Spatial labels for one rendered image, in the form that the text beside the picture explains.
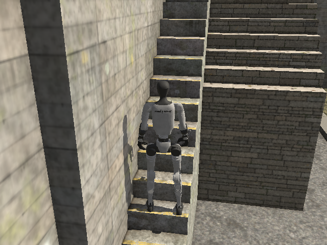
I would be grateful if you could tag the robot left shin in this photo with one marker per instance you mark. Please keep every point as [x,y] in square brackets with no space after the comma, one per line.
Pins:
[150,189]

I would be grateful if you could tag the robot left upper arm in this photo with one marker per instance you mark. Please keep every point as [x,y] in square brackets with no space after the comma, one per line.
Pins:
[145,115]

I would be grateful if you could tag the robot left hand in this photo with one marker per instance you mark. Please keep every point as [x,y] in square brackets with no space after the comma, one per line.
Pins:
[140,144]

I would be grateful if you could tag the humanoid robot head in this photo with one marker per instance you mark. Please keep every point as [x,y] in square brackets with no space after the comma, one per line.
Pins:
[163,89]

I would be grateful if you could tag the right robot forearm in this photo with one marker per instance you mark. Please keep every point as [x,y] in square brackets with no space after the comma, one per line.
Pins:
[184,133]

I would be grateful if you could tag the left robot forearm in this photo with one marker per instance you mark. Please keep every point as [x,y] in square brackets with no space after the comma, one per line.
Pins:
[141,134]

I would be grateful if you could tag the robot right upper arm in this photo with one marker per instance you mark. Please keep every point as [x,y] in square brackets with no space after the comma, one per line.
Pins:
[181,115]

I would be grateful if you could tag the robot right hand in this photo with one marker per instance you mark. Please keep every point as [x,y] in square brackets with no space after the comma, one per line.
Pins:
[184,144]

